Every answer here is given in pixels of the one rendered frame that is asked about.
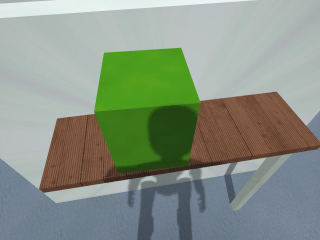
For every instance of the table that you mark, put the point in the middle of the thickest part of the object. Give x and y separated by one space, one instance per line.
228 130

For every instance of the carton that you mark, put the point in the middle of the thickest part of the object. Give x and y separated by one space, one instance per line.
147 108

